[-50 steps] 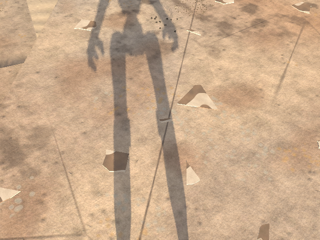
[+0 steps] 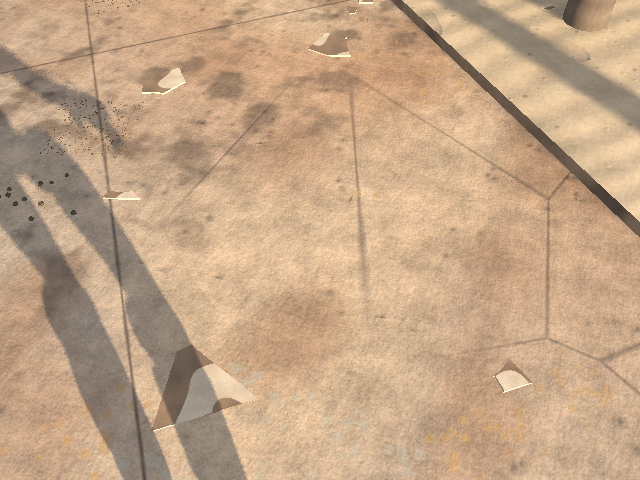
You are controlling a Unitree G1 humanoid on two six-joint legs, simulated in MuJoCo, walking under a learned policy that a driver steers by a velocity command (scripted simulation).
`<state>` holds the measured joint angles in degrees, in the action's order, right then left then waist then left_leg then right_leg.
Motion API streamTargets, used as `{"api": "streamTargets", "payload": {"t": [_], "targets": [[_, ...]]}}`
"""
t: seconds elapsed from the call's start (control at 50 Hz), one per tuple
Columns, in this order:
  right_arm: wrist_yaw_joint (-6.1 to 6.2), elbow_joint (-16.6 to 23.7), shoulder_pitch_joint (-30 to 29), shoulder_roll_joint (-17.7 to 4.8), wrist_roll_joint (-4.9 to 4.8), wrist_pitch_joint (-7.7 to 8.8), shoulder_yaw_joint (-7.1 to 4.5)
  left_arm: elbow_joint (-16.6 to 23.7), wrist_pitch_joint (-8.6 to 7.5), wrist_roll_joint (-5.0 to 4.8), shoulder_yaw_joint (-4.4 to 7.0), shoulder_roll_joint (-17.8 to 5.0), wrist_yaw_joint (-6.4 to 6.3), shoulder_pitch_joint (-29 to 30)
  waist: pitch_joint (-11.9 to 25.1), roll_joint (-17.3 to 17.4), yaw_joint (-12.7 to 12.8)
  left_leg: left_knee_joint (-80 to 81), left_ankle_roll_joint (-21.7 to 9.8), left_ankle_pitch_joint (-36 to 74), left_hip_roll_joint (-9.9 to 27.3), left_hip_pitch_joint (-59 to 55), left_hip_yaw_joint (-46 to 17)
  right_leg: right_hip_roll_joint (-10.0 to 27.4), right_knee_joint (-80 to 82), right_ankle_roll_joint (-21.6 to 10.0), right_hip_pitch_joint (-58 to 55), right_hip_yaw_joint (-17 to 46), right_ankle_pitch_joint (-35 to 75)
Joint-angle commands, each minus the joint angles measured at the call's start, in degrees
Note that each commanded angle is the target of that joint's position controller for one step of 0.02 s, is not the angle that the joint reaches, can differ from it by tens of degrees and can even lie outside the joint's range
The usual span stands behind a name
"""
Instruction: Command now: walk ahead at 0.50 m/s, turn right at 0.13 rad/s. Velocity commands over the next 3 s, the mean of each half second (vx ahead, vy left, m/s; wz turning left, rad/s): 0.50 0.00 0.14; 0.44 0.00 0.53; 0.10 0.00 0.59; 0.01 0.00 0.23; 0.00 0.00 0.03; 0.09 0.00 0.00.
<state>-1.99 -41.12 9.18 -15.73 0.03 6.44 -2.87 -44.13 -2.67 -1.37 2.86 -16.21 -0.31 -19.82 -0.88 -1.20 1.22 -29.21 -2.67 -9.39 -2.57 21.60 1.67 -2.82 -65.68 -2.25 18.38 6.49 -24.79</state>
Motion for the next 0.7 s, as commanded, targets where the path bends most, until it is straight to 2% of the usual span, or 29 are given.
{"api": "streamTargets", "payload": {"t": [0.02, 0.04, 0.08, 0.12, 0.18, 0.22, 0.28, 0.34, 0.36, 0.38, 0.4, 0.42, 0.44, 0.46, 0.48, 0.5, 0.52, 0.56, 0.6, 0.64, 0.7], "targets": [[0.31, 1.3, 5.6, -5.8, 0.66, -0.13, -1.35, 6.3, -1.72, 0.86, 1.87, -6.8, 0.16, 4.8, 1.5, 4.7, -2.4, 16.1, -10.1, 0.2, 16.6, -18.1, -23.1, 7.7, -1.1, 0.5, 20.7, 0.1, 6.0], [0.27, 1.1, 5.3, -5.5, 0.60, -0.03, -1.27, 5.9, -1.49, 0.71, 1.74, -5.8, 0.28, 3.6, 1.7, 6.1, -1.7, 17.2, -10.0, 3.2, 15.3, -16.3, -20.6, 8.2, 0.8, 0.8, 18.5, -0.6, 6.9], [0.39, 0.3, 6.1, -6.4, -0.04, 0.28, -1.47, 5.6, -1.09, 0.80, 1.32, -4.0, 0.30, 3.3, 1.8, 6.7, -1.2, 18.9, -11.0, 8.2, 14.9, -14.5, -17.0, 8.7, 4.8, 1.7, 17.8, -2.0, 7.7], [0.78, -0.5, 7.0, -8.1, -0.35, 0.17, -1.93, 6.9, -1.11, 1.21, 0.82, -3.0, 0.22, 7.0, 0.7, 5.7, -1.8, 20.5, -11.6, 11.0, 15.1, -14.1, -14.4, 9.3, 11.1, 2.6, 19.6, -2.8, 11.7], [1.23, -1.5, 8.8, -8.9, -0.79, -0.54, -2.10, 7.9, -1.70, 1.27, 0.27, -1.8, 0.59, 12.8, -0.3, 5.2, -3.8, 21.2, -10.0, 11.8, 13.1, -13.9, -10.3, 8.7, 22.4, 3.0, 18.0, -3.9, 21.6], [1.43, -2.6, 11.0, -9.4, -1.22, -1.06, -2.16, 8.8, -2.23, 1.07, 0.15, -1.6, 1.00, 16.5, -1.0, 5.1, -4.9, 20.4, -9.2, 11.9, 12.3, -13.3, -9.2, 7.0, 28.8, 3.4, 15.0, -4.6, 26.1], [1.75, -3.8, 13.9, -10.1, -1.59, -1.96, -2.37, 10.0, -3.02, 0.56, 0.38, -2.4, 1.86, 20.9, -1.7, 5.4, -6.0, 18.2, -8.9, 10.5, 13.8, -15.1, -11.3, 5.2, 33.8, 3.4, 12.8, -4.5, 27.2], [2.33, -4.1, 13.8, -11.0, -1.74, -2.82, -2.83, 10.1, -3.85, 0.39, 1.27, -4.7, 2.32, 19.9, -1.1, 6.8, -3.7, 14.3, -7.3, 10.0, 15.6, -17.8, -14.7, 4.5, 37.9, 1.9, 8.2, -3.7, 22.7], [2.47, -4.0, 13.0, -11.1, -1.74, -3.07, -2.85, 9.2, -4.05, 0.43, 1.81, -5.6, 2.18, 16.7, 0.3, 7.0, -1.4, 11.1, -6.3, 12.7, 15.0, -17.1, -14.4, 4.0, 39.9, 0.9, 2.8, -4.4, 22.1], [2.50, -3.8, 12.9, -9.7, -1.44, -3.11, -2.35, 7.4, -4.15, 0.80, 2.97, -7.8, 1.69, 10.3, 4.4, 6.1, 1.6, 3.8, -4.7, 16.9, 12.0, -15.0, -12.6, 4.1, 40.8, -0.7, -7.3, -4.8, 21.8], [2.41, -2.1, 11.8, -6.3, -0.41, -2.93, -1.05, 6.2, -4.18, 1.93, 4.07, -11.4, 1.01, 0.9, 12.6, 2.0, 5.9, -11.6, -2.4, 8.8, 8.4, -6.3, -9.9, 12.9, 38.5, -4.3, -22.6, 3.0, 22.1], [2.54, -0.5, 18.7, -0.5, -0.72, -2.06, 0.68, 5.0, -3.34, 2.54, 5.20, -16.3, 0.87, -3.9, 20.5, -13.3, 3.7, -31.4, 1.4, -18.6, 0.6, 14.4, -3.9, 26.8, 41.4, -12.2, -41.3, 25.2, 15.1], [2.52, -1.1, 18.3, -5.0, -2.16, -1.60, -0.29, 4.6, -3.06, 1.90, 4.18, -11.8, 1.04, -4.7, 20.4, -13.3, 4.9, -40.6, 1.7, -24.7, 2.3, 21.5, -8.9, 27.2, 46.3, -13.7, -39.5, 33.8, 4.3], [2.47, -0.3, 13.6, -8.7, -2.82, -1.68, -1.47, 4.6, -3.02, 1.35, 3.12, -8.4, 0.92, -1.6, 12.1, -8.9, 5.0, -43.2, 1.6, -20.0, 4.8, 24.6, -9.2, 25.2, 47.6, -11.4, -33.0, 25.6, 2.8], [2.53, 0.2, 10.7, -8.6, -2.37, -1.96, -1.62, 4.7, -2.98, 1.41, 2.44, -6.6, 0.91, 1.9, 7.9, -6.0, 3.7, -42.4, 1.7, -15.4, 6.9, 23.3, -7.9, 22.7, 49.0, -9.8, -26.2, 18.8, 6.3], [2.49, 0.5, 9.2, -8.0, -1.77, -2.38, -1.79, 4.4, -2.99, 1.57, 1.89, -4.8, 1.04, 5.0, 4.5, -5.1, 2.1, -40.2, 2.0, -12.2, 8.2, 21.7, -7.6, 20.7, 51.0, -9.2, -20.2, 13.9, 10.4], [2.31, 0.6, 9.4, -7.2, -1.64, -3.10, -1.99, 4.2, -3.24, 1.92, 1.60, -3.8, 1.09, 7.0, 2.5, -5.9, 0.4, -38.4, 2.2, -9.9, 9.5, 19.0, -7.9, 19.1, 53.1, -8.5, -15.6, 9.6, 13.7], [2.01, 1.0, 9.8, -4.9, -1.80, -4.37, -1.72, 3.4, -3.92, 1.95, 2.03, -4.3, 1.05, 8.7, 0.9, -5.4, -1.2, -36.9, 2.8, -7.5, 10.3, 16.3, -7.4, 18.6, 56.2, -8.9, -10.8, 4.1, 18.7], [2.01, 2.1, 8.3, -4.2, -1.43, -5.07, -1.68, 2.4, -4.47, 2.01, 2.60, -5.6, 0.85, 8.8, -0.3, -3.5, -1.8, -34.1, 3.5, -3.9, 10.6, 17.6, -7.7, 18.9, 57.8, -9.5, -9.9, -0.1, 23.0], [1.70, 3.0, 6.1, -3.9, -1.27, -5.12, -1.55, 1.4, -4.47, 2.06, 2.97, -6.6, 0.55, 8.3, -0.9, -2.5, -1.4, -28.9, 3.8, 1.5, 10.6, 18.8, -7.6, 18.5, 58.4, -9.3, -11.0, -4.3, 25.9], [0.53, 4.5, 1.0, -3.0, -1.36, -4.58, -1.04, 0.4, -3.93, 1.82, 3.30, -8.1, 0.13, 7.5, -2.1, -1.7, 0.4, -18.6, 3.1, 9.8, 9.9, 16.7, -4.9, 17.0, 58.4, -7.9, -12.0, -10.5, 27.6]]}}
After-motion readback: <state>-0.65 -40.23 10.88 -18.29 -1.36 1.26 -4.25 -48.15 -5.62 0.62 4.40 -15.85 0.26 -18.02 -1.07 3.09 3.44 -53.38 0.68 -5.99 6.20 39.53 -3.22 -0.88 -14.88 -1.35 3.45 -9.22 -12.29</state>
